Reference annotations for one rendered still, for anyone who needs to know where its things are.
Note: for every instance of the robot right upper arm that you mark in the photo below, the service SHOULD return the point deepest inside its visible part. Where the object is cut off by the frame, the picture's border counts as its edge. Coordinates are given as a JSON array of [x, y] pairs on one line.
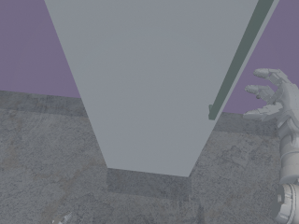
[[285, 206]]

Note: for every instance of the robot right hand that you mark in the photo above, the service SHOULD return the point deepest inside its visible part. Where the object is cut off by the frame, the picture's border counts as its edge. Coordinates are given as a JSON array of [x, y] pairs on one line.
[[286, 96]]

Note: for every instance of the robot left hand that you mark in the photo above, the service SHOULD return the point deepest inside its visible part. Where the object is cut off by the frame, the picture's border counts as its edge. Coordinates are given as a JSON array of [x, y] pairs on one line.
[[61, 219]]

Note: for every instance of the handle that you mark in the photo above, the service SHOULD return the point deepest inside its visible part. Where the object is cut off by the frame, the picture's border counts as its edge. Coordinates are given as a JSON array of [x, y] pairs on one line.
[[242, 51]]

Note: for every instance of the fridge door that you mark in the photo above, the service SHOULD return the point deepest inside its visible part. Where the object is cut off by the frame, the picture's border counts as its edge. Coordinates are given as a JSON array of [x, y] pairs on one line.
[[147, 71]]

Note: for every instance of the robot right forearm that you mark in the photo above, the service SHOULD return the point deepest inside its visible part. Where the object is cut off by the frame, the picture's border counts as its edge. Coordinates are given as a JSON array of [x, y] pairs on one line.
[[288, 131]]

